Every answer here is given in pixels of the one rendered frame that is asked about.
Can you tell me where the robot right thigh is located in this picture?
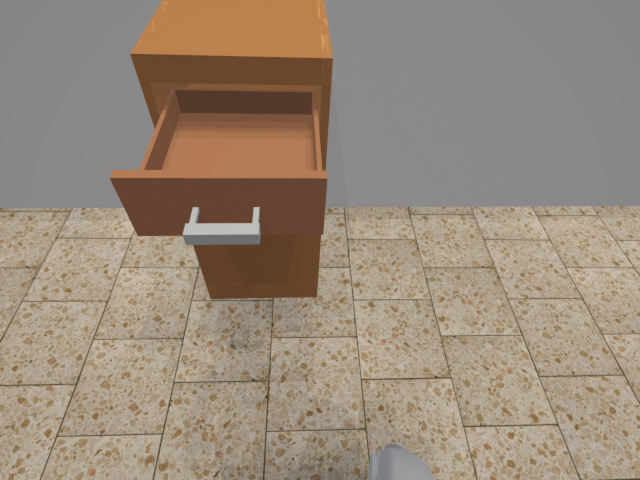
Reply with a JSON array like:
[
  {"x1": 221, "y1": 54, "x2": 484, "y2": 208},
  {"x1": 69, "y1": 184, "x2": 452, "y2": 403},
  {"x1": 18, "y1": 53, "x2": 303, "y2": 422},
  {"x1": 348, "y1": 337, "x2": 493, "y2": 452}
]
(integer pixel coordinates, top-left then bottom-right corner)
[{"x1": 368, "y1": 448, "x2": 435, "y2": 480}]

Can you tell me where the handle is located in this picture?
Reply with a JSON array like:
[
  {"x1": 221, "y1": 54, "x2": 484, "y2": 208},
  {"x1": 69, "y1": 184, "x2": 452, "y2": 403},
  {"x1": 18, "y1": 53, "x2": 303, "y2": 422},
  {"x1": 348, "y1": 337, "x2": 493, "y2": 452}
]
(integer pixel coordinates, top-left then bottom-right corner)
[{"x1": 183, "y1": 207, "x2": 261, "y2": 245}]

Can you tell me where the cabinet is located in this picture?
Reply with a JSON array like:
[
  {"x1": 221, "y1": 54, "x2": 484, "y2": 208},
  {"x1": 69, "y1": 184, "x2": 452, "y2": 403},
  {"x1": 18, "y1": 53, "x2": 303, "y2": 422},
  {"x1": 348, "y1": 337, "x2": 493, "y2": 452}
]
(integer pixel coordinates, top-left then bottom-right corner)
[{"x1": 130, "y1": 0, "x2": 333, "y2": 299}]

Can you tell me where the robot right shin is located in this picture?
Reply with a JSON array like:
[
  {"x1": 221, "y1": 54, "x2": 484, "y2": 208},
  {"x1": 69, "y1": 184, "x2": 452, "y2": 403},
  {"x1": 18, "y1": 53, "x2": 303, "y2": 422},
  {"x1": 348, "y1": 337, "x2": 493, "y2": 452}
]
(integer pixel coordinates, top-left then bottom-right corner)
[{"x1": 384, "y1": 442, "x2": 404, "y2": 450}]

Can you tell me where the drawer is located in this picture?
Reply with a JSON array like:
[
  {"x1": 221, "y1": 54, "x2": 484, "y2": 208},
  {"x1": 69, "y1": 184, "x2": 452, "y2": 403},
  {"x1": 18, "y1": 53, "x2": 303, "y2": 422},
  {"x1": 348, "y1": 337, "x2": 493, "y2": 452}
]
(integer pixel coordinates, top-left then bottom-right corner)
[{"x1": 110, "y1": 88, "x2": 327, "y2": 236}]

